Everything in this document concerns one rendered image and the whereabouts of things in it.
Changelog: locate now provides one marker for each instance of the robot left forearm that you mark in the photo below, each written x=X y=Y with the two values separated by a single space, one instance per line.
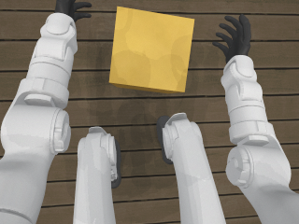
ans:
x=46 y=83

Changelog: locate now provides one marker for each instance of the carton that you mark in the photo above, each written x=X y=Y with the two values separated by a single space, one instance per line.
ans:
x=151 y=51

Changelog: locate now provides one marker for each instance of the robot right forearm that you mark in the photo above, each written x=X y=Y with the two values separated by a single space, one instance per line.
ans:
x=246 y=110

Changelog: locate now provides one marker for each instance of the right robot shin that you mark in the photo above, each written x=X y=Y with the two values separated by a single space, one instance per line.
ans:
x=181 y=116

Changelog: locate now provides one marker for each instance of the robot left hand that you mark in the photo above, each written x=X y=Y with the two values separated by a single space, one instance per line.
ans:
x=69 y=7

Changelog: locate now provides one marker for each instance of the right robot upper arm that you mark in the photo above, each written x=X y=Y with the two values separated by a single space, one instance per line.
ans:
x=263 y=175

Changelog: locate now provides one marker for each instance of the robot left foot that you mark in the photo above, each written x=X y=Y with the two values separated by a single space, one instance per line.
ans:
x=116 y=182

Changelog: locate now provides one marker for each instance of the left robot upper arm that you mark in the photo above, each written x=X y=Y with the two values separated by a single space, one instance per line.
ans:
x=32 y=136

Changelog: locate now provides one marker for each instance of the robot right hand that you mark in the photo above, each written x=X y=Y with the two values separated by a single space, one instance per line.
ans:
x=239 y=44

